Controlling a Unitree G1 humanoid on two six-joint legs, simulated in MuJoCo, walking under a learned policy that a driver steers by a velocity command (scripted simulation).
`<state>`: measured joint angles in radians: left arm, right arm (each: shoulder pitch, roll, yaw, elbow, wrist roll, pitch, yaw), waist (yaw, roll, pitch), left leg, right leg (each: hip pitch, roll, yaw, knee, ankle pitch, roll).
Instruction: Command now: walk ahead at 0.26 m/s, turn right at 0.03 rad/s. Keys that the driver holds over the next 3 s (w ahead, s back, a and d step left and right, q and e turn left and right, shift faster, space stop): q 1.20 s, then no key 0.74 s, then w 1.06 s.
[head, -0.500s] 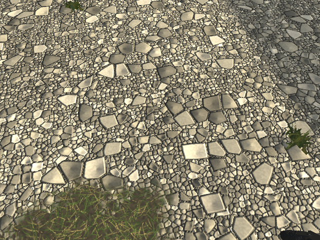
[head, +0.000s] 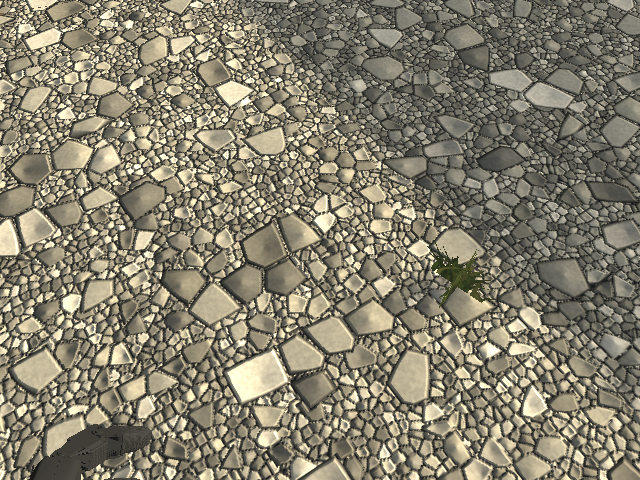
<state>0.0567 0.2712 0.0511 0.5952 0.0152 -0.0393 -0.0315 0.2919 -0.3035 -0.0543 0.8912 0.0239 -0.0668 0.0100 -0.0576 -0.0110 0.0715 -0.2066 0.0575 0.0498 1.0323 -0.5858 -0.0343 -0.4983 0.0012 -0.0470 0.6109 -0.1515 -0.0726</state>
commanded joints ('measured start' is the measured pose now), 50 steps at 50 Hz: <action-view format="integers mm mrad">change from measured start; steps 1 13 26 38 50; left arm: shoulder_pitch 247 57 4 6 1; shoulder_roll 155 135 113 98 130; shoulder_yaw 49 51 53 50 56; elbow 17 101 100 108 68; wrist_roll -6 6 -22 -21 3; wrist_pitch -14 -5 32 34 12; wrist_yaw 11 66 66 68 58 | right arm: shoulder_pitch -55 -101 -62 -144 -75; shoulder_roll -122 -56 -184 -182 -188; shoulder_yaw -13 -24 -77 -77 -96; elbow -90 -131 -223 -284 -283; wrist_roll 26 -14 -24 -16 -8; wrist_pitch -21 79 46 92 112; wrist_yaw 3 -15 -5 -45 -40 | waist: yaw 142 51 20 41 11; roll -35 -82 100 164 -109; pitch -312 -133 -239 -189 -112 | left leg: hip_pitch -477 -279 215 10 -418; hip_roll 33 57 231 115 -105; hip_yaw -136 -60 -404 -426 -197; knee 238 -183 -631 -671 183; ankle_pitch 10 396 998 616 94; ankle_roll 11 -35 329 259 -23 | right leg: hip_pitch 659 316 -198 33 348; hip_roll -344 -285 -27 26 -279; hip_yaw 327 -32 112 131 319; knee -155 -369 606 165 -283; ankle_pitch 765 368 -422 -194 233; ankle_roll -234 -168 115 156 -120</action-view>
